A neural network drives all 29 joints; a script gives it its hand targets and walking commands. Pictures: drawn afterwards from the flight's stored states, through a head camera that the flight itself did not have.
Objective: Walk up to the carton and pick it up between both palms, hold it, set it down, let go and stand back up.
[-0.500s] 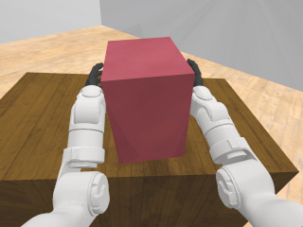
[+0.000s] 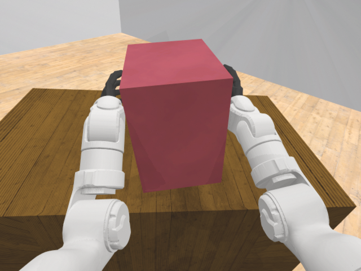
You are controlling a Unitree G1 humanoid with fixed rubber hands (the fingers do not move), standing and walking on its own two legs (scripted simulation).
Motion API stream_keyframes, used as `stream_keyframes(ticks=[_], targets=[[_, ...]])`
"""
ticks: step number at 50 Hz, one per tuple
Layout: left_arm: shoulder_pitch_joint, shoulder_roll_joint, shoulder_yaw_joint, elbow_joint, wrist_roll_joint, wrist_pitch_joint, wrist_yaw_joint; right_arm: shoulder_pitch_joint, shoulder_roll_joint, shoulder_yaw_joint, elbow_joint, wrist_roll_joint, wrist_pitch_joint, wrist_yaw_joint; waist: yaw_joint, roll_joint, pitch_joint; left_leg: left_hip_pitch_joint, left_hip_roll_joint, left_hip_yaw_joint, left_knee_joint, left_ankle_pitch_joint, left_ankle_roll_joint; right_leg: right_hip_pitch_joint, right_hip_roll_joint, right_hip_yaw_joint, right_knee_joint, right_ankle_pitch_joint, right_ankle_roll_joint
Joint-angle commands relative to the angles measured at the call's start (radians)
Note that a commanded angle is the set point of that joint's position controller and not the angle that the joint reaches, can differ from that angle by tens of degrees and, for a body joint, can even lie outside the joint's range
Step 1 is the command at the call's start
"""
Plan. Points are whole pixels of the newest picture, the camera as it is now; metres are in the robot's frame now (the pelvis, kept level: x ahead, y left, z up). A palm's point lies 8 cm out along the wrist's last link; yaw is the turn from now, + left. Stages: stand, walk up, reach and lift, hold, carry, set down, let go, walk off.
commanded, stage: hold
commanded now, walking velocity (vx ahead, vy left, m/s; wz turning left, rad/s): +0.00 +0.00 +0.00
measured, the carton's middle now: (173, 112) +0.39 +0.01 +0.21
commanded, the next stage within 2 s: none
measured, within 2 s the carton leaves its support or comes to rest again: neither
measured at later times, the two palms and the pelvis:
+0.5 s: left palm (110, 102) +0.38 +0.14 +0.24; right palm (233, 99) +0.38 -0.12 +0.25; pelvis +0.00 +0.00 +0.00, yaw +0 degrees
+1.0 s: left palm (111, 101) +0.38 +0.14 +0.24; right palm (233, 98) +0.38 -0.12 +0.25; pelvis +0.01 +0.00 +0.00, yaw +0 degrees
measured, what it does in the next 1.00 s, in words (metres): stands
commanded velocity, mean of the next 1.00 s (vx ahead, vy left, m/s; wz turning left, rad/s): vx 0.00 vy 0.00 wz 0.00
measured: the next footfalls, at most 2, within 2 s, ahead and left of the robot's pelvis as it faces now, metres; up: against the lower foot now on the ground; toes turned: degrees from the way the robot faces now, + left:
none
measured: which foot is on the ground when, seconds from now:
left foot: down 0.00-1.00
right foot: down 0.00-1.00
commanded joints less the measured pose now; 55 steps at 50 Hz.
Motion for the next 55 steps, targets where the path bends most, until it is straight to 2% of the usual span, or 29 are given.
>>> stream_keyframes(ticks=[1, 9, 17, 22, 29, 39, 45, 55], targets=[[-0.796, -0.687, -0.416, -0.267, -0.199, -0.110, -0.148, -0.910, 0.664, 0.312, -0.379, 0.136, 0.018, 0.095, -0.049, 0.138, -0.387, 0.246, -0.069, -0.022, -0.011, 0.223, -0.036, 0.072, 0.048, -0.051, 0.011, 0.135, 0.066], [-0.765, -0.696, -0.450, -0.324, -0.218, -0.098, -0.142, -0.891, 0.667, 0.345, -0.465, 0.173, 0.038, 0.069, -0.060, 0.148, -0.423, 0.271, -0.074, -0.025, 0.020, 0.300, -0.048, 0.095, 0.056, -0.047, 0.019, 0.215, 0.072], [-0.760, -0.667, -0.368, -0.235, -0.167, -0.078, -0.164, -0.901, 0.634, 0.288, -0.371, 0.146, 0.056, 0.077, -0.047, 0.141, -0.312, 0.214, -0.069, -0.015, -0.026, 0.163, -0.033, 0.059, 0.046, -0.043, -0.003, 0.080, 0.068], [-0.790, -0.678, -0.372, -0.217, -0.177, -0.088, -0.164, -0.935, 0.644, 0.276, -0.367, 0.134, 0.044, 0.088, -0.043, 0.140, -0.325, 0.199, -0.065, -0.015, -0.036, 0.131, -0.030, 0.044, 0.045, -0.043, -0.004, 0.043, 0.062], [-0.786, -0.685, -0.389, -0.238, -0.187, -0.096, -0.157, -0.921, 0.649, 0.292, -0.378, 0.140, 0.038, 0.091, -0.047, 0.140, -0.357, 0.221, -0.064, -0.015, -0.024, 0.179, -0.034, 0.052, 0.049, -0.045, 0.000, 0.080, 0.063], [-0.743, -0.690, -0.419, -0.299, -0.199, -0.086, -0.156, -0.895, 0.644, 0.332, -0.455, 0.176, 0.047, 0.069, -0.058, 0.146, -0.398, 0.258, -0.071, -0.014, 0.009, 0.284, -0.045, 0.096, 0.057, -0.041, 0.011, 0.192, 0.071], [-0.738, -0.693, -0.425, -0.312, -0.202, -0.080, -0.156, -0.900, 0.642, 0.337, -0.480, 0.187, 0.054, 0.060, -0.060, 0.150, -0.406, 0.260, -0.072, -0.014, 0.016, 0.294, -0.047, 0.101, 0.059, -0.038, 0.011, 0.203, 0.072], [-0.752, -0.681, -0.382, -0.246, -0.179, -0.074, -0.163, -0.913, 0.622, 0.292, -0.405, 0.165, 0.064, 0.069, -0.054, 0.149, -0.332, 0.219, -0.067, -0.012, -0.013, 0.198, -0.039, 0.065, 0.054, -0.036, -0.004, 0.103, 0.065]])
